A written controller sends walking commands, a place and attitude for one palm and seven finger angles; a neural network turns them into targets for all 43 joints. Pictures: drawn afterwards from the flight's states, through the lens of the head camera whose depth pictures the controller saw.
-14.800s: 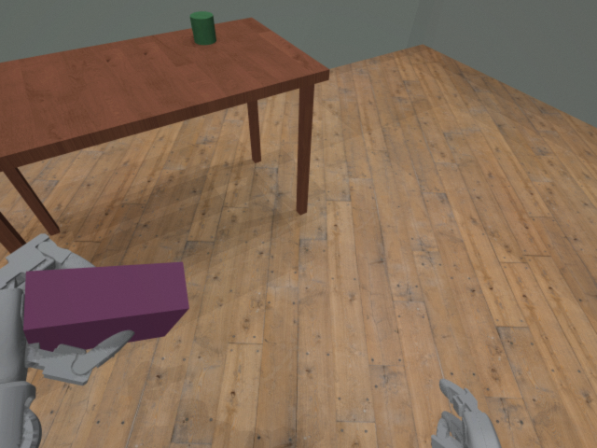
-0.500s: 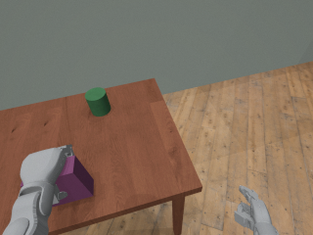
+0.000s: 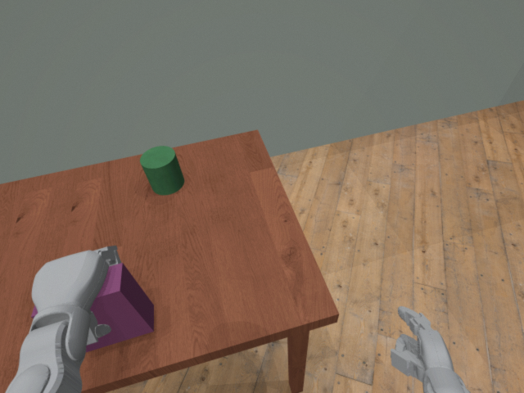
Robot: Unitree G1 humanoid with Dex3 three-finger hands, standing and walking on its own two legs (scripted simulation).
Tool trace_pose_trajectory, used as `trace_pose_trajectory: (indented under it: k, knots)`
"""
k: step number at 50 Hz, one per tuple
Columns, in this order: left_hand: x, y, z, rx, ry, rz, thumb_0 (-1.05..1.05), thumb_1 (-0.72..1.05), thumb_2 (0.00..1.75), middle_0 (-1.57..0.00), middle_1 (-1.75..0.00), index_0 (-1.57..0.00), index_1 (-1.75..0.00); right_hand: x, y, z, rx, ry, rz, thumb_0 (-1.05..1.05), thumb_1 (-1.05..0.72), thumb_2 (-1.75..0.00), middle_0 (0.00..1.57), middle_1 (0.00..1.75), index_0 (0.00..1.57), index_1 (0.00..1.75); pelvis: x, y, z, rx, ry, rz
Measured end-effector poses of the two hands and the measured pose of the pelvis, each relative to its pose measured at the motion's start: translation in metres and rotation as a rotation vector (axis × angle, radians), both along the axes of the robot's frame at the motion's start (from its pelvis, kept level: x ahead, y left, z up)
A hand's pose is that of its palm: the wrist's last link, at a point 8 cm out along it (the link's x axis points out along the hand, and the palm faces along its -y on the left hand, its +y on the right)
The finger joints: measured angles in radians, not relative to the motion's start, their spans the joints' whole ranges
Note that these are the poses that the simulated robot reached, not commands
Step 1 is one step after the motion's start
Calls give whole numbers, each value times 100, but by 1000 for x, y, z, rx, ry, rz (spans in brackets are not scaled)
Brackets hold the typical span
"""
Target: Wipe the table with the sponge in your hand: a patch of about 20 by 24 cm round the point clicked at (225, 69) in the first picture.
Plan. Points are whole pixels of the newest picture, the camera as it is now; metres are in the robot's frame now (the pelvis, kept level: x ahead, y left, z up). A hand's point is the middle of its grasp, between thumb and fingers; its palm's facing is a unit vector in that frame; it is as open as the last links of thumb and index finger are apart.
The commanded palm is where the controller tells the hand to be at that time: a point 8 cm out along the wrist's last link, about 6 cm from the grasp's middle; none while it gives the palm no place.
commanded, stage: lower the sponge onto the table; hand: left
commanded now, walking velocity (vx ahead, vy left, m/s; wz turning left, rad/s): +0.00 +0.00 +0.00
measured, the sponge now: (107, 316) +0.20 +0.29 +0.00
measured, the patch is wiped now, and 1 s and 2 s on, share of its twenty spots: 0.00 0.20 0.45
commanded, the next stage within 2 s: wipe forward along the first lane in 0.84 s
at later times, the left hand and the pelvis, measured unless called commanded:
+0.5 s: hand (104, 300) +0.22 +0.29 +0.03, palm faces -0.08 -0.09 -0.99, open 9.4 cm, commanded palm +0.20 +0.28 +0.09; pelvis +0.00 +0.00 +0.00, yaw +0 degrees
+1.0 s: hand (107, 303) +0.21 +0.29 +0.02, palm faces -0.05 -0.07 -1.00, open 9.4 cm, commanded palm +0.20 +0.28 +0.07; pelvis +0.00 +0.00 +0.00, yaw -1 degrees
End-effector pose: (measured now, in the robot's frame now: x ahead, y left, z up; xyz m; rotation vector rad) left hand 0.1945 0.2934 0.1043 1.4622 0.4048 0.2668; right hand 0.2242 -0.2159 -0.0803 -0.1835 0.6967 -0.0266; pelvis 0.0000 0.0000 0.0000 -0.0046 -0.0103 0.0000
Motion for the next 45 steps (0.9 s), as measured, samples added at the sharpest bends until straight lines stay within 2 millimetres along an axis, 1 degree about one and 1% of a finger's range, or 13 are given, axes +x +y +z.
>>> trace_pose_trajectory:
  k: [3, 8, 13, 21, 27, 39, 45]
  knots:
    - [1, -1, -5, -2, 7, -10, -1, -44, 104, -80, -139, -81, -139, -1, 0, -1, -6, 6, 0, 1, -91, -90, 20, 30, 20, 30, 0, 0, 0, 0, 2, 1]
    - [2, -4, -6, 6, -12, -27, -1, -44, 104, -81, -139, -81, -139, -3, 2, -2, 2, 10, -5, 1, -91, -90, 20, 30, 20, 30, 1, 1, -1, -1, 7, -3]
    - [3, -2, -8, 8, -14, -7, -1, -44, 104, -80, -139, -81, -139, -5, 3, -4, 11, 17, -11, 1, -91, -90, 20, 30, 20, 30, 0, 1, -1, -1, 10, -4]
    - [5, -2, -19, 1, 19, -7, -1, -44, 104, -80, -139, -81, -139, -7, 2, -5, 5, 22, -12, 1, -91, -90, 20, 30, 20, 30, -1, 1, -1, -1, 13, -1]
    - [5, -8, -20, 7, 0, -27, -1, -44, 104, -80, -139, -81, -139, -9, 0, -6, 9, 22, -21, 1, -91, -90, 20, 30, 20, 30, -1, 1, -2, -1, 19, -5]
    - [7, -10, -23, 22, 1, -1, -1, -44, 104, -80, -139, -81, -139, -10, -4, -9, 18, 31, -27, 1, -91, -90, 20, 30, 20, 30, -2, -2, -3, 2, 27, -3]
    - [5, -11, -23, 26, -7, -2, 0, -43, 104, -79, -140, -80, -140, -11, -8, -9, 24, 28, -35, 1, -91, -90, 20, 30, 20, 30, -1, -3, -4, 2, 30, -9]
